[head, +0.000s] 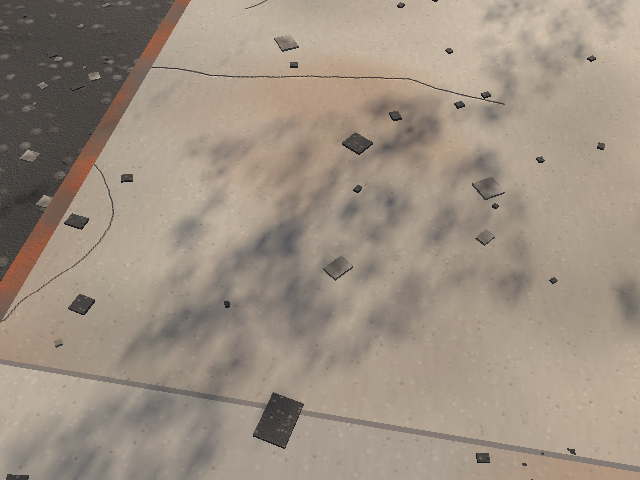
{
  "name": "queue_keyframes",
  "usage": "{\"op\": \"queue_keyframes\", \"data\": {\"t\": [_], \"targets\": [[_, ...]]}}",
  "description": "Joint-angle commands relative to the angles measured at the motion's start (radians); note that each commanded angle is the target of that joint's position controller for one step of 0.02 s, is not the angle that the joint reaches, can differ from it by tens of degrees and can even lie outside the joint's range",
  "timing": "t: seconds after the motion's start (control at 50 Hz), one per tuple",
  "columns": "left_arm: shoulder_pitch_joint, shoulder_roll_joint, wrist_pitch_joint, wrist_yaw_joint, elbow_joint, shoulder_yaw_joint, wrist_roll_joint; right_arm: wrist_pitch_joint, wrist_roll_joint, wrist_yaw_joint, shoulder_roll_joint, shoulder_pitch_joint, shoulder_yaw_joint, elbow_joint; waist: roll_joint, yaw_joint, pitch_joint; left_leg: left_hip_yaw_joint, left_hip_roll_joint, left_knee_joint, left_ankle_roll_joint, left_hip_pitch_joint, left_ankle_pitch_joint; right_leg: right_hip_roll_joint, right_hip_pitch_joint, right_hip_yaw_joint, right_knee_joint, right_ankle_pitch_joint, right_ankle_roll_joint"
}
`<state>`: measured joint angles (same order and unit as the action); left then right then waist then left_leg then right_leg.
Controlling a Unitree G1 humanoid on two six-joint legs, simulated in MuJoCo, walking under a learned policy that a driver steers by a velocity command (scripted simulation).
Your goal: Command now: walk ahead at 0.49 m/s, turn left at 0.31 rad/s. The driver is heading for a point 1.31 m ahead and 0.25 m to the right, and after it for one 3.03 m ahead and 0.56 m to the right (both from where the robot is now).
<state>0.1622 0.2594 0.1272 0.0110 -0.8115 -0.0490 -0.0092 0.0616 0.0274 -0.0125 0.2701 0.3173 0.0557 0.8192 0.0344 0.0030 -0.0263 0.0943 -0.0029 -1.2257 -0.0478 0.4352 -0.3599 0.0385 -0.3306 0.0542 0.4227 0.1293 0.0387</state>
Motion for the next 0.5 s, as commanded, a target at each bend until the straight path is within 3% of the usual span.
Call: {"op": "queue_keyframes", "data": {"t": [0.02,0.06,0.1,0.14,0.2,0.26,0.28,0.3,0.32,0.34,0.36,0.38,0.4,0.44,0.5], "targets": [[0.057,0.077,0.012,0.011,0.005,-0.018,0.001,0.005,-0.001,0.005,0.024,0.042,0.007,-0.068,-0.098,0.009,0.047,0.024,0.106,0.037,-0.004,0.165,0.044,-0.267,0.156,-0.307,-0.268,-0.010,0.195],[0.075,0.106,0.015,0.013,-0.014,-0.024,0.016,0.007,-0.020,0.004,0.011,-0.021,-0.002,-0.100,-0.087,0.013,0.014,-0.009,0.128,0.163,0.008,0.194,0.073,-0.268,0.129,-0.276,-0.303,-0.070,0.225],[0.075,0.134,0.005,0.008,-0.017,-0.028,0.017,0.020,-0.036,0.004,0.007,-0.095,-0.013,-0.126,-0.074,0.005,-0.003,-0.039,0.119,0.323,0.031,0.169,0.149,-0.248,0.107,-0.215,-0.286,-0.291,0.225],[0.092,0.156,-0.010,0.001,-0.023,-0.032,0.020,0.032,-0.034,0.011,0.003,-0.151,-0.020,-0.135,-0.089,-0.011,0.015,-0.074,0.071,0.474,0.051,0.081,0.257,-0.204,0.085,-0.141,-0.241,-0.440,0.191],[0.164,0.176,-0.033,-0.006,-0.051,-0.034,0.036,0.034,-0.025,0.015,0.036,-0.227,-0.013,-0.160,-0.127,-0.035,0.049,-0.066,0.019,0.608,0.061,0.018,0.359,-0.207,0.141,-0.163,-0.167,-0.421,0.152],[0.128,0.177,-0.049,-0.018,-0.036,-0.033,0.046,0.036,-0.035,0.010,0.095,-0.182,0.011,-0.155,-0.141,0.019,0.091,-0.052,0.001,0.762,0.027,-0.128,0.422,-0.193,0.153,-0.218,-0.033,-0.297,0.085],[0.135,0.149,-0.050,-0.022,-0.030,-0.026,0.043,0.036,-0.044,0.002,0.124,-0.131,0.025,-0.140,-0.124,0.036,0.119,-0.049,0.025,0.811,0.003,-0.235,0.495,-0.145,0.121,-0.206,0.055,-0.249,0.051],[0.136,0.089,-0.046,-0.023,0.000,-0.007,0.022,0.034,-0.064,-0.012,0.197,-0.039,0.043,-0.139,-0.013,0.063,0.221,0.083,0.198,0.774,-0.057,-0.441,0.788,-0.067,-0.005,-0.157,0.279,-0.012,0.002],[0.294,0.006,-0.046,-0.025,-0.010,0.016,0.010,0.012,-0.077,-0.017,0.228,-0.024,0.045,-0.161,0.228,0.012,0.326,0.298,0.454,0.713,-0.197,-0.652,1.110,0.026,-0.244,-0.091,0.566,0.557,-0.052],[0.350,0.080,-0.057,-0.027,-0.019,0.003,0.030,-0.002,-0.058,-0.007,0.188,-0.008,0.039,-0.167,0.244,0.025,0.402,0.381,0.481,0.759,-0.252,-0.621,0.943,-0.004,-0.291,-0.156,0.733,0.592,-0.064],[0.288,0.134,-0.076,-0.032,-0.009,-0.017,0.040,-0.007,-0.041,-0.004,0.139,-0.049,0.029,-0.174,0.152,0.023,0.318,0.316,0.422,0.799,-0.227,-0.547,0.735,-0.040,-0.351,-0.147,0.806,0.521,-0.075],[0.233,0.136,-0.096,-0.040,0.002,-0.025,0.036,-0.009,-0.032,-0.004,0.108,-0.108,0.019,-0.176,0.102,0.011,0.245,0.245,0.374,0.837,-0.196,-0.459,0.587,-0.069,-0.377,-0.128,0.817,0.454,-0.088],[0.216,0.138,-0.121,-0.049,0.005,-0.034,0.030,-0.012,-0.033,-0.003,0.088,-0.161,0.011,-0.177,0.091,-0.009,0.194,0.182,0.339,0.875,-0.182,-0.358,0.499,-0.092,-0.353,-0.127,0.814,0.399,-0.102],[0.222,0.102,-0.156,-0.055,0.022,-0.035,0.025,-0.011,-0.056,-0.004,0.096,-0.222,0.016,-0.168,0.113,-0.045,0.137,0.064,0.291,0.945,-0.182,-0.177,0.434,-0.093,-0.244,-0.093,0.802,0.306,-0.118],[0.173,0.075,-0.170,-0.052,0.068,-0.036,0.021,-0.007,-0.057,-0.018,0.102,-0.225,0.023,-0.147,0.105,-0.040,0.116,-0.018,0.299,0.976,-0.198,-0.156,0.411,-0.101,-0.226,-0.077,0.696,0.237,-0.113]]}}
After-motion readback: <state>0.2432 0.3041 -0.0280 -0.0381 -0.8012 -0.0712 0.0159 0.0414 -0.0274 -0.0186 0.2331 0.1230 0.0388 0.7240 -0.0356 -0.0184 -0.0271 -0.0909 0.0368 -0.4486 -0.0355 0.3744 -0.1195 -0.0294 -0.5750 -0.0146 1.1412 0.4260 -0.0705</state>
